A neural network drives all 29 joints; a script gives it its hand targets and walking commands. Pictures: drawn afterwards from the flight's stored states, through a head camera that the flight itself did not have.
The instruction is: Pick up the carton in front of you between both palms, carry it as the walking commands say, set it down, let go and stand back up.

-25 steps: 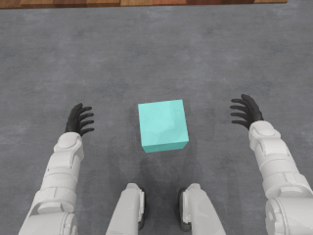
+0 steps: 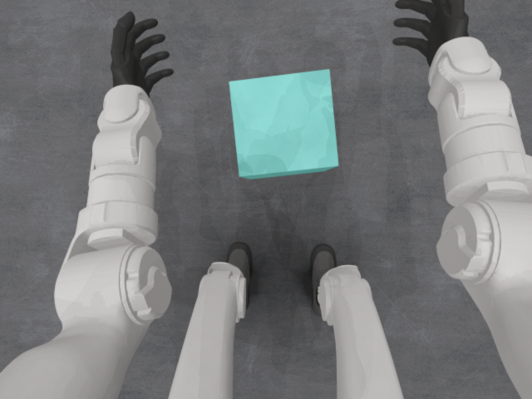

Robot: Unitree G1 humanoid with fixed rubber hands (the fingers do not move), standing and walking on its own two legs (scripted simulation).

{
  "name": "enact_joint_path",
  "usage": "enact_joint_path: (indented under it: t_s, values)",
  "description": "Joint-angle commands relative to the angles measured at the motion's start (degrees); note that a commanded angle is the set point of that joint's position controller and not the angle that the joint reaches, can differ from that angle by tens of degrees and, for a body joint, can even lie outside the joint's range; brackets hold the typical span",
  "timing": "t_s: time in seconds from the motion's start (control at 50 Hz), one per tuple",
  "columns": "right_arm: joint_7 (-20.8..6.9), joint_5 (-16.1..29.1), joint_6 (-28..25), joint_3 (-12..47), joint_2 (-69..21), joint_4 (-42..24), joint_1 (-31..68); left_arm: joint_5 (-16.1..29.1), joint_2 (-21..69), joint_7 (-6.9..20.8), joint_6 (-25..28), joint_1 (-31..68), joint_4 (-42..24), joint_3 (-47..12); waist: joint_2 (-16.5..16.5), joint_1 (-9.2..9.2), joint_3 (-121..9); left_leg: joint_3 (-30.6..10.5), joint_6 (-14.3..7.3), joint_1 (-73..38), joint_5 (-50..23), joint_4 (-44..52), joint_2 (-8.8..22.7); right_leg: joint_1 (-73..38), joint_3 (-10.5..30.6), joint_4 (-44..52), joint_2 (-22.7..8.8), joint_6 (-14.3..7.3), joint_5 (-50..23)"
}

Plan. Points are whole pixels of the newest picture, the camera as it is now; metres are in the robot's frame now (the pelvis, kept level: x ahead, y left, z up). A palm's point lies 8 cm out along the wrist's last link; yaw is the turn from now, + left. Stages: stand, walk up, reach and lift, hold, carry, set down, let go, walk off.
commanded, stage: reach and lift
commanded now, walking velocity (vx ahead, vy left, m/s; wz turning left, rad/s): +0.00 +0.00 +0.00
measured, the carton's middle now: (283, 133) +0.51 +0.01 -0.52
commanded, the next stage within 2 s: none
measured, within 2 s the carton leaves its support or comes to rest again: leaves its support in 1.64 s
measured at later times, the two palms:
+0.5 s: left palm (186, 131) +0.49 +0.20 -0.35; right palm (381, 112) +0.52 -0.18 -0.36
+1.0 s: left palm (206, 133) +0.50 +0.19 -0.45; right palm (362, 121) +0.52 -0.17 -0.45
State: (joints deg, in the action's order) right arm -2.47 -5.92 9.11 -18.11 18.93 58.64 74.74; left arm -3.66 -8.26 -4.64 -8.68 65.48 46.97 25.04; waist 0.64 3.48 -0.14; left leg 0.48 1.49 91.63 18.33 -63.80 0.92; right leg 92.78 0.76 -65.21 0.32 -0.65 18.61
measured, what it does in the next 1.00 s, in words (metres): lowers itself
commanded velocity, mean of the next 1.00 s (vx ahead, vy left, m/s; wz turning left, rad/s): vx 0.00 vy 0.00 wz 0.00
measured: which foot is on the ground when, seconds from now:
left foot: down 0.00-1.00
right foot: down 0.00-1.00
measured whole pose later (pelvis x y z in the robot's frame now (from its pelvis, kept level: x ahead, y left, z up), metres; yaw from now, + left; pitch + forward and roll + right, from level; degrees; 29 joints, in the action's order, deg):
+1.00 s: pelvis -0.04 +0.01 -0.28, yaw +1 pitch +36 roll +2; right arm 5.1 14.7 2.8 1.5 25.5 68.1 88.2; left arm 15.1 -17.6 -9.2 -2.0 83.0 63.2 6.3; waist -1.1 1.6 23.3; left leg -0.5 2.7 129.1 33.6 -126.5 -1.6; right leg 130.1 2.1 -127.9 0.8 0.6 33.9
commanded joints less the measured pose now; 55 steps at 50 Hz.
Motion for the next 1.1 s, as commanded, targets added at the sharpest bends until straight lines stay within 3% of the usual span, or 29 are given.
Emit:
enact_joint_path:
  t_s: [0.0, 0.06, 0.14, 0.3, 0.42, 0.5, 0.56, 0.68, 0.8, 0.92, 0.98, 1.08]
  values:
    - [0.4, -1.37, -3.03, -1.93, 2.47, -5.58, 9.12, -1.31, -4.47, 0.6, 3.57, 6.4, -4.89, 1.61, 5.24, 0.84, -58.41, 3.16, 1.56, -14.89, -22.72, -1.6, -5.46, -38.04, 1.7, -2.73, 3.3, 1.78, -32.48]
    - [1.22, -1.52, -4.32, -2.48, 1.14, -4.79, 5.2, -1.53, -3.42, 0.73, 5.17, 3.9, -3.2, 1.6, 4.43, 0.11, -56.53, 2.79, 1.81, -8.68, -22.83, -6.87, -5.22, -30.47, 2.05, -7.92, 3.03, 1.79, -33.48]
    - [2.58, -0.12, -5.51, -1.44, 2.18, -5.34, 4.24, 0.05, -4.11, 0.15, 6.26, 4.09, -2.46, -0.18, 2.95, -0.51, -57.11, 2.52, 2.39, -3.53, -21.55, -15.04, -5.15, -19.54, 1.65, -15.43, 3.14, 1.94, -28.82]
    - [5.1, 10.09, -5.77, 8.06, 9.52, -8.36, 11.96, 9.71, -9.46, -3.5, 5.44, 10.52, -4.38, -9.0, 3.28, -0.58, -69.77, 2.66, 2.27, -7.28, -21.8, -31.17, -5.07, -11.52, -0.73, -31.22, 3.09, 2.53, -21.33]
    - [6.07, 15.48, -3.67, 12.85, 13.52, -6.95, 21.39, 14.62, -13.29, -5.34, 3.07, 19.5, -4.02, -12.42, 4.86, 0.11, -68.83, 3.56, 1.9, -4.53, -9.45, -38.05, -4.34, -8.64, -2.2, -38.0, 2.36, 2.44, -8.17]
    - [5.95, 16.88, -2.75, 14.42, 14.15, -0.77, 26.41, 15.73, -13.86, -5.38, 2.15, 25.47, 1.9, -13.38, 4.53, 0.09, -58.82, 3.59, 1.57, -0.14, 0.08, -41.14, -3.31, -2.64, -2.17, -40.57, 1.19, 2.2, 1.71]
    - [5.74, 17.1, -3.22, 15.08, 14.58, 4.23, 28.75, 15.67, -14.15, -4.91, 2.7, 28.56, 6.86, -13.6, 3.41, -0.16, -52.49, 3.3, 1.5, 1.45, 2.76, -43.74, -2.74, 1.72, -1.62, -42.59, 0.43, 1.93, 4.95]
    - [5.61, 17.5, -5.44, 16.32, 15.69, 9.36, 33.07, 15.59, -15.72, -4.13, 5.04, 33.36, 12.55, -14.15, 2.33, -0.25, -46.84, 2.72, 1.67, 3.66, 0.81, -48.9, -2.1, 3.87, -0.07, -47.47, -0.36, 1.69, 2.95]
    - [6.8, 20.16, -6.95, 19.05, 16.27, 5.68, 36.58, 18.33, -18.05, -4.53, 6.95, 36.29, 11.01, -16.76, 3.84, -0.53, -55.88, 3.08, 1.49, 0.68, -6.28, -53.28, -2.49, -3.47, 0.04, -52.09, 0.15, 2.12, -5.43]
    - [7.83, 20.85, -7.52, 18.93, 13.24, 2.74, 30.33, 19.01, -16.73, -4.54, 7.91, 31.9, 9.5, -18.64, 2.99, -0.97, -59.37, 3.7, 1.6, 0.87, -12.01, -54.87, -3.41, -7.12, -0.47, -53.88, 1.15, 2.28, -12.88]
    - [7.74, 20.32, -7.32, 18.52, 11.93, 4.43, 28.06, 18.36, -15.93, -4.66, 7.79, 29.21, 11.84, -17.67, 3.06, -0.16, -53.62, 3.39, 1.47, 3.73, -9.55, -54.11, -3.55, -3.15, -0.45, -53.24, 1.16, 2.34, -9.52]
    - [7.1, 19.05, -7.38, 17.5, 10.46, 6.21, 27.19, 16.74, -14.32, -4.12, 7.75, 28.7, 13.64, -16.42, 2.98, -0.32, -45.72, 2.69, 1.32, 7.0, -5.36, -52.83, -3.49, 3.27, -0.47, -51.67, 1.09, 2.36, -3.91]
